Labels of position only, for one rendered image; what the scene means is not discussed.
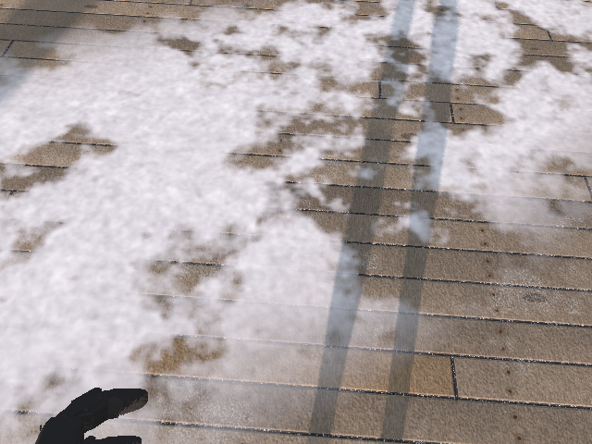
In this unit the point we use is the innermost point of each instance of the robot left hand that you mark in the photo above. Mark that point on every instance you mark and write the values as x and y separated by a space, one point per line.
90 410

